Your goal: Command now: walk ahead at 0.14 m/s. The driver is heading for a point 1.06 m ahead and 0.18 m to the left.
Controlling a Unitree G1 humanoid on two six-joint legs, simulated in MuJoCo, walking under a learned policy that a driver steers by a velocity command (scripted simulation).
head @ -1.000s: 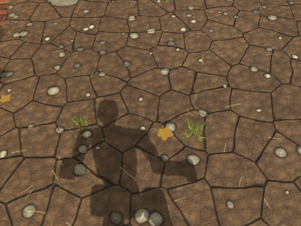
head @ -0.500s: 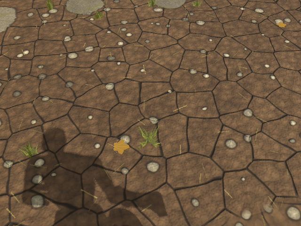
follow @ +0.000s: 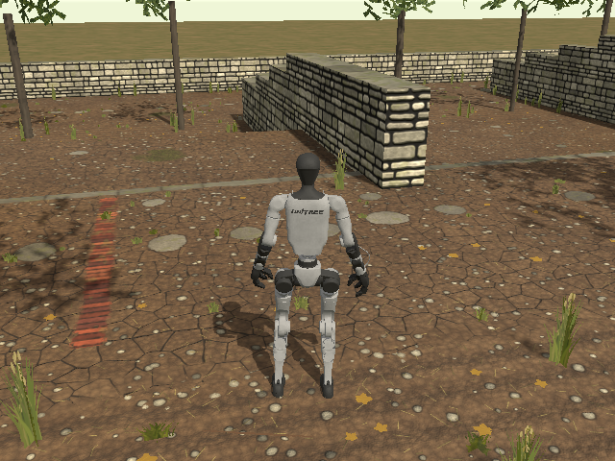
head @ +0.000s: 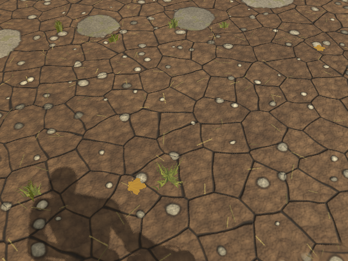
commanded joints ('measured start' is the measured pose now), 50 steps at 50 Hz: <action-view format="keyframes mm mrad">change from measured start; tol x32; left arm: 1 36 184 49 -25 -12 -6 9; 28 -373 62 16 -167 -38 -113 -67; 34 231 299 106 -4 -10 -101 -42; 50 105 178 50 82 -22 -124 -14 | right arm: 1 -35 -91 -18 -46 12 -15 -5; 34 389 24 16 -45 -7 -65 25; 50 -146 -22 -14 -213 13 -91 35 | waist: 1 40 -122 36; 28 -60 91 132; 35 155 -186 -440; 50 75 -37 53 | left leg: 1 -142 -80 88 122 -176 29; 8 89 -64 56 -11 12 144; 11 304 330 -687 -314 -301 333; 28 249 173 -62 -349 418 226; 32 292 155 -9 37 988 174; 35 -446 -119 -145 878 -296 96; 50 -396 45 -7 167 381 46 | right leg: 1 -49 -148 223 -232 -447 -112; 7 -117 -252 301 -264 -310 -155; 13 -670 -80 64 641 -124 -29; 29 -423 -59 -74 27 300 -32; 33 274 -83 -9 73 224 -152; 34 670 -371 498 14 -12 -335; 40 -8 -243 214 -332 133 -211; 50 -18 -200 23 -395 239 -188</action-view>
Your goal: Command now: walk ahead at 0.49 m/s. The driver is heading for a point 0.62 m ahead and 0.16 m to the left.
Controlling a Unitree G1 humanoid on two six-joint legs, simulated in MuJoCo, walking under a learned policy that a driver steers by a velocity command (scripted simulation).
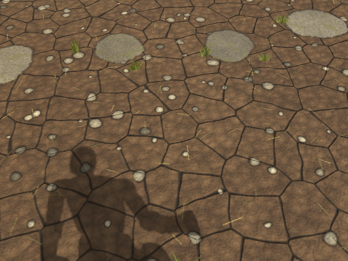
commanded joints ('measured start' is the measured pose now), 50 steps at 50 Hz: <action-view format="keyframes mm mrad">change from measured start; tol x32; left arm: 1 -5 174 32 -40 -13 -10 12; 50 -224 140 16 -21 25 5 8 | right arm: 1 -91 -32 4 -70 7 -13 14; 10 361 -306 -87 19 -6 -13 30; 50 156 -31 -15 19 -6 66 -30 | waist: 1 -1 -74 62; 11 -176 196 -381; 29 -137 18 63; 38 40 -289 -425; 50 -94 -132 -130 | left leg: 1 99 -39 39 -130 106 -5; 8 399 -128 84 -247 -91 100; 11 1064 235 -687 -434 -398 317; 18 539 78 -162 -579 -6 238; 35 721 71 -26 -312 362 150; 39 26 -184 -115 599 -638 9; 50 364 -67 17 -14 -168 -23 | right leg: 1 -118 -263 115 -107 133 -150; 8 59 -283 86 280 546 -73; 12 -718 -95 168 1117 -325 0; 33 -561 -152 71 291 151 8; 36 -18 -163 81 305 203 -65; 38 426 -505 697 179 369 -270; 50 -207 -291 56 52 652 -160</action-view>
